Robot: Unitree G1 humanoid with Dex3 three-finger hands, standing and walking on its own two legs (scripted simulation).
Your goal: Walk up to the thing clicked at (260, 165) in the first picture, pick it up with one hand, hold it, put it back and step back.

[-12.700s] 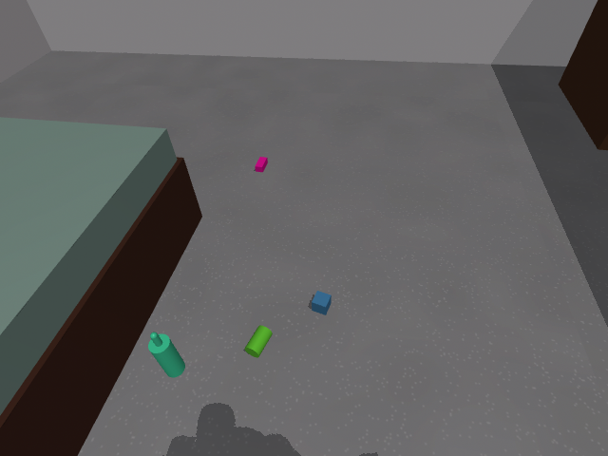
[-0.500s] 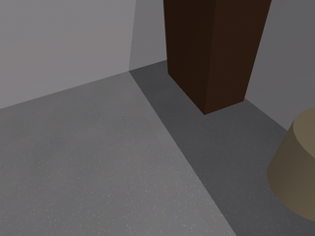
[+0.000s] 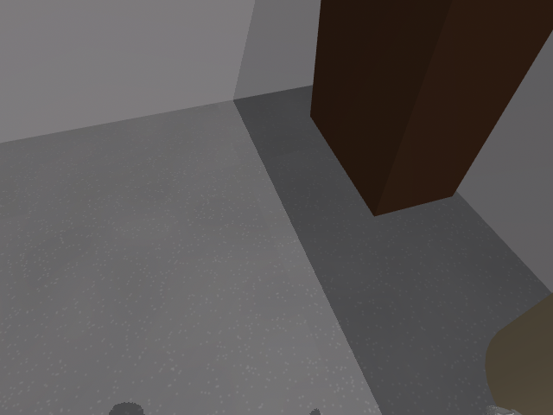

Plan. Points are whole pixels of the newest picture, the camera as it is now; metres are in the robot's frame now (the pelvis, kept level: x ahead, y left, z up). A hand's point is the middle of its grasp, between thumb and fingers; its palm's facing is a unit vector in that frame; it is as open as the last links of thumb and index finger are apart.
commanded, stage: walk up
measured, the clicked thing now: out of the picture +0.09 +1.22 -0.74
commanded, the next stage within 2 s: none
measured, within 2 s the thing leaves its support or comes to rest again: neither
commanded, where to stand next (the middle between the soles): +0.74 -0.04 m, yaw -4 degrees
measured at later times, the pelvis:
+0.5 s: pelvis +0.24 -0.06 +0.01, yaw -2 degrees
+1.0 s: pelvis +0.44 +0.00 +0.01, yaw -1 degrees
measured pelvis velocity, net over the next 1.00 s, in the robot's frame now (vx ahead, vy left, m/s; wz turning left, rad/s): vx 0.44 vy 0.00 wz -0.02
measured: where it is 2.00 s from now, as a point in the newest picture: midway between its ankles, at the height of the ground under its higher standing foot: (299, 263)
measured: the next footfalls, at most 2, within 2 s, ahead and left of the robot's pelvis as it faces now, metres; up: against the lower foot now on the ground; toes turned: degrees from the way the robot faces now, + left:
right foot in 0.32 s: +0.33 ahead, -0.17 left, +0.00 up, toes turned -7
left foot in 0.78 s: +0.51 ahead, +0.10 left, +0.00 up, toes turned +3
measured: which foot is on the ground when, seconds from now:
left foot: down 0.00-0.36, up 0.38-0.76, down 0.78-1.00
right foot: up 0.00-0.30, down 0.32-0.82, up 0.84-1.00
